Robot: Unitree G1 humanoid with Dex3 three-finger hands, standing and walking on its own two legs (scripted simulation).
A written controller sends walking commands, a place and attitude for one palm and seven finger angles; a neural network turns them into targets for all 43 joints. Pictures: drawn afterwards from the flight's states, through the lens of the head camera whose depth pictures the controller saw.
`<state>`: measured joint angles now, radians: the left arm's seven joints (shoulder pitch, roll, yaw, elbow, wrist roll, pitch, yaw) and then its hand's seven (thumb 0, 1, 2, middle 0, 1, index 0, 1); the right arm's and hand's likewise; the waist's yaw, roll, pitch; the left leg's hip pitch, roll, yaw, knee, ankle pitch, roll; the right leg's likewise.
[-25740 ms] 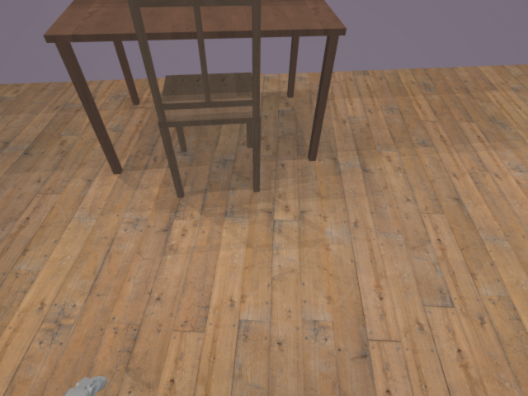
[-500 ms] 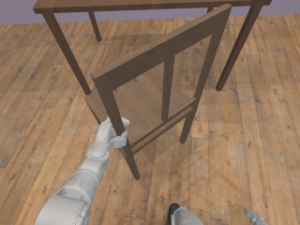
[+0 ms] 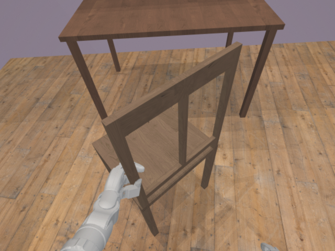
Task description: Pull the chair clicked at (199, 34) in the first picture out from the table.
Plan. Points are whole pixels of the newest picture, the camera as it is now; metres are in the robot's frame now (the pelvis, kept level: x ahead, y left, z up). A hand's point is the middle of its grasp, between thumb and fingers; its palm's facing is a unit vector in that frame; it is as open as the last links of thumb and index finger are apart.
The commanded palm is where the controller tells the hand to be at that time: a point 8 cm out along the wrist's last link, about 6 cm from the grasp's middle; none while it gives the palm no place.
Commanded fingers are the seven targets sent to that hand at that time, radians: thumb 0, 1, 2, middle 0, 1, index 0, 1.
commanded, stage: stop walking, hand still on the chair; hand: left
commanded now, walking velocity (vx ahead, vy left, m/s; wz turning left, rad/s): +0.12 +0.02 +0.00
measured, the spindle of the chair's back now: (182, 135) +0.46 -0.04 -0.05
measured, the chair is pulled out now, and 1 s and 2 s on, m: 0.53 0.55 0.55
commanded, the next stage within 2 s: open the thumb and straighten the fingers in 0.66 s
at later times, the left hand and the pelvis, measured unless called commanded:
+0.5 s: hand (130, 193) +0.28 +0.11 -0.06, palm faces -0.21 -0.96 -0.18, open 5.8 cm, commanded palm +0.27 +0.17 -0.05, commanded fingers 0.00 0.90 0.90 -0.50 -1.45 -0.50 -1.45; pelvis +0.02 +0.04 +0.00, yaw -2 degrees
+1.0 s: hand (127, 190) +0.28 +0.12 -0.06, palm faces -0.19 -0.97 -0.17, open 8.0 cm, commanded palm +0.27 +0.18 -0.04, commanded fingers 0.00 -0.55 0.20 -0.43 -1.23 -0.43 -1.23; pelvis +0.01 +0.02 -0.01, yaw +1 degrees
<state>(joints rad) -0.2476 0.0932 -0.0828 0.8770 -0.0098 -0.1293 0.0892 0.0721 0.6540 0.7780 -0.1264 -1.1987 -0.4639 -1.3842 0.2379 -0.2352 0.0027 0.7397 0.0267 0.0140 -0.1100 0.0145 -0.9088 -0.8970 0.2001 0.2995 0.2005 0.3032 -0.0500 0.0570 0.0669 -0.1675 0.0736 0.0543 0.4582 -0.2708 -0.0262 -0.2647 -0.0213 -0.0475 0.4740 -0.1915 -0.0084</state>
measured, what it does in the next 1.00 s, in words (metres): stands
